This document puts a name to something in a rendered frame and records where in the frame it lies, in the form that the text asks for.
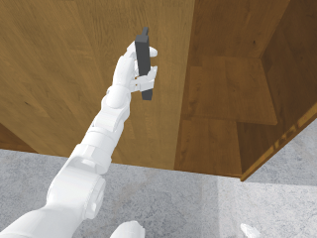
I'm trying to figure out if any robot right hand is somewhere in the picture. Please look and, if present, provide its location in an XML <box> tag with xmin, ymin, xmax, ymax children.
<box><xmin>241</xmin><ymin>223</ymin><xmax>264</xmax><ymax>238</ymax></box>

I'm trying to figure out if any wardrobe door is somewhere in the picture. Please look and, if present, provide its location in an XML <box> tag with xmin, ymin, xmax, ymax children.
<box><xmin>0</xmin><ymin>123</ymin><xmax>30</xmax><ymax>147</ymax></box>
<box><xmin>0</xmin><ymin>0</ymin><xmax>195</xmax><ymax>171</ymax></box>

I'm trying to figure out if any left robot thigh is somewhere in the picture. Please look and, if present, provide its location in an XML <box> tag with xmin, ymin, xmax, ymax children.
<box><xmin>110</xmin><ymin>221</ymin><xmax>146</xmax><ymax>238</ymax></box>

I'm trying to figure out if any handle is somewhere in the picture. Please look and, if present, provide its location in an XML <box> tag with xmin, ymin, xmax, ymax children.
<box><xmin>135</xmin><ymin>27</ymin><xmax>153</xmax><ymax>101</ymax></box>

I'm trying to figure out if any left robot forearm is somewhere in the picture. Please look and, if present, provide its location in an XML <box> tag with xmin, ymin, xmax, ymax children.
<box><xmin>46</xmin><ymin>85</ymin><xmax>132</xmax><ymax>203</ymax></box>

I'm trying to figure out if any robot left hand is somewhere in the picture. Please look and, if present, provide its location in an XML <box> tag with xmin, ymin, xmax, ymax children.
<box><xmin>112</xmin><ymin>41</ymin><xmax>158</xmax><ymax>92</ymax></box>

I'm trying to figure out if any left robot upper arm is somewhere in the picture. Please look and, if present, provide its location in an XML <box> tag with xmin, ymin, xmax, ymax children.
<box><xmin>0</xmin><ymin>166</ymin><xmax>106</xmax><ymax>238</ymax></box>

